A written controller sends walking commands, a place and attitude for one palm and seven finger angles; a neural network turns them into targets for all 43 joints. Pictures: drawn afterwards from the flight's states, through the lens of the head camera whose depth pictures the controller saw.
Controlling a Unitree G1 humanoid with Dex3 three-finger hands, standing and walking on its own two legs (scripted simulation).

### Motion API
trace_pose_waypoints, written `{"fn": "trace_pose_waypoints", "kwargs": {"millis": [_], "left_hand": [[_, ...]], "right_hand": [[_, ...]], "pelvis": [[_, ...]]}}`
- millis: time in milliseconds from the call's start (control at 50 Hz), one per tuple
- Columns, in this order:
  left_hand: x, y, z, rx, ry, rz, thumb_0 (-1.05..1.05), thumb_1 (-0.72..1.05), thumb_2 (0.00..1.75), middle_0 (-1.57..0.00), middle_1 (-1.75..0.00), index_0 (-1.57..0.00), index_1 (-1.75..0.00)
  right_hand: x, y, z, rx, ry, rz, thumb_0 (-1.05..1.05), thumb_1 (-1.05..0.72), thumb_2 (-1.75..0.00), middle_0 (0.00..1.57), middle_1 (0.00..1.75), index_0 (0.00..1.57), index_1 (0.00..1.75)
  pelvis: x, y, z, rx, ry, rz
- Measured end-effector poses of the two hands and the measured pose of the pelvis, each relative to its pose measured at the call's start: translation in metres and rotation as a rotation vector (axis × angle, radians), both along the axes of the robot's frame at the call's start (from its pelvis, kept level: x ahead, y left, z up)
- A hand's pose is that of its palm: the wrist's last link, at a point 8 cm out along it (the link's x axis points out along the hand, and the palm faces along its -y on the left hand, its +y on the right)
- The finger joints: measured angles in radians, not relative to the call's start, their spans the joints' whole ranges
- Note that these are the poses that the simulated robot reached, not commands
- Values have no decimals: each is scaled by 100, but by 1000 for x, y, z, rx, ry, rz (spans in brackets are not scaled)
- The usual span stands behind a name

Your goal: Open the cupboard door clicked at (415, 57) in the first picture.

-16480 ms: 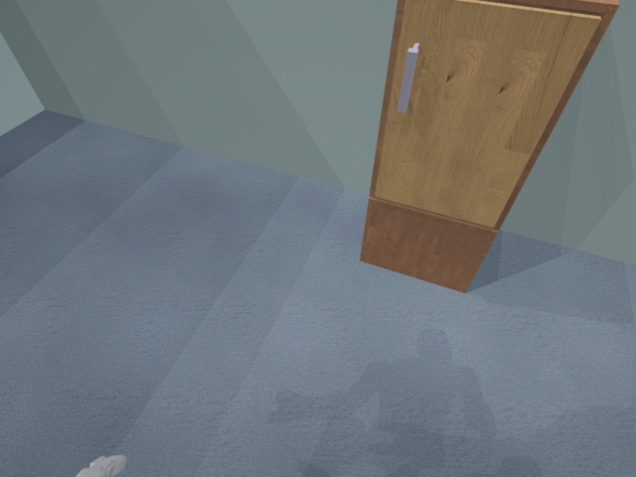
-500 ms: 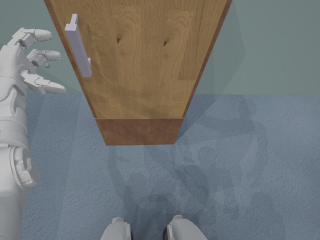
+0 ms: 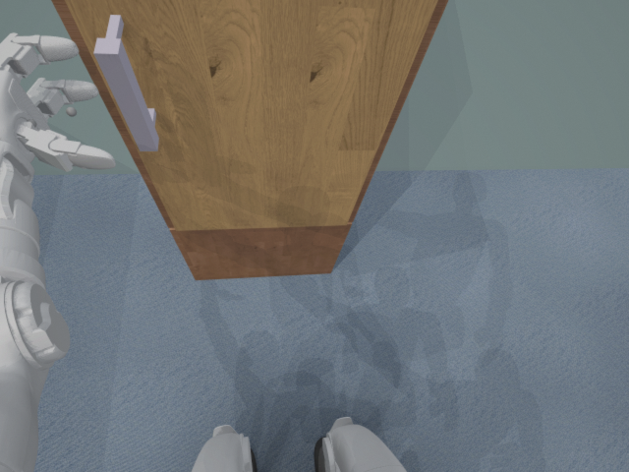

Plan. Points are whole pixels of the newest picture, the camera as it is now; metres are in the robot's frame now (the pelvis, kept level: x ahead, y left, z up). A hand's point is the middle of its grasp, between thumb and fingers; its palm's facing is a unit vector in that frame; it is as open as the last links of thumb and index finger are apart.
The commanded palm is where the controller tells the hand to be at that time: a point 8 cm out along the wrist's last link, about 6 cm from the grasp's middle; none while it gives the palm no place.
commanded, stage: move the hooked fingers beside the handle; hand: left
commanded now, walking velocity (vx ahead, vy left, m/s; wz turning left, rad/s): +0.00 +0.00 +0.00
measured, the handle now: (133, 89) +0.56 +0.16 +0.09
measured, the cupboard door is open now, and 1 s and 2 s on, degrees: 0 0 0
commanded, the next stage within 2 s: slide the fingers in behind the handle in 0.46 s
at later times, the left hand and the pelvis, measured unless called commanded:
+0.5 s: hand (59, 123) +0.50 +0.23 +0.10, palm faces -0.01 -1.00 +0.00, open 14.0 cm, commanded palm +0.49 +0.27 +0.09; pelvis -0.01 +0.00 +0.00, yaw +1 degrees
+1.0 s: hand (92, 119) +0.51 +0.20 +0.10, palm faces -0.03 -1.00 +0.00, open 14.0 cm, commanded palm +0.48 +0.24 +0.09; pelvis -0.01 +0.00 +0.00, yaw +0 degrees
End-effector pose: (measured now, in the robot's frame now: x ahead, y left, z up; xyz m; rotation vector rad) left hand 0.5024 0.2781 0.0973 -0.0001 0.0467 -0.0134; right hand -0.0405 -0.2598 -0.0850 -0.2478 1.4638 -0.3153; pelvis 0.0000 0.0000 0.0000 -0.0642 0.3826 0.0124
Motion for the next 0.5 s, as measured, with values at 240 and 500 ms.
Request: {"fn": "trace_pose_waypoints", "kwargs": {"millis": [240,500], "left_hand": [[-17,5,6,3,1,2,-1,-50,30,-30,-120,-29,-120],[-20,7,3,-3,-7,0,-1,-50,30,-30,-120,-29,-120]], "right_hand": [[38,-2,-3,6,-102,43,0,-90,-90,21,30,20,30],[39,-7,-6,-21,-121,74,0,-90,-90,21,30,20,30]], "pelvis": [[3,1,3,0,-33,12],[-9,1,-4,-5,-27,24]]}}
